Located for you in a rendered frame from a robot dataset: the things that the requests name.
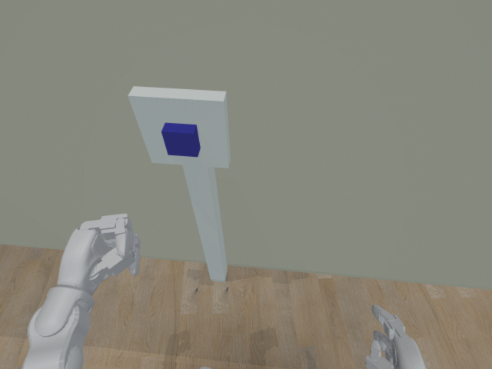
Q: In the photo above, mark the panel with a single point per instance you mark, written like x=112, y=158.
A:
x=153, y=107

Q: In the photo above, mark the robot right hand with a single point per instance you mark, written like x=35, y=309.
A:
x=401, y=353

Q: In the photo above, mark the robot left hand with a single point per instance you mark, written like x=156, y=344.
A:
x=80, y=265

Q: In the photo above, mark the robot left forearm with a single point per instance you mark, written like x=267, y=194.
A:
x=57, y=330

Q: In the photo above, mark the button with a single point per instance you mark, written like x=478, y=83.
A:
x=181, y=139

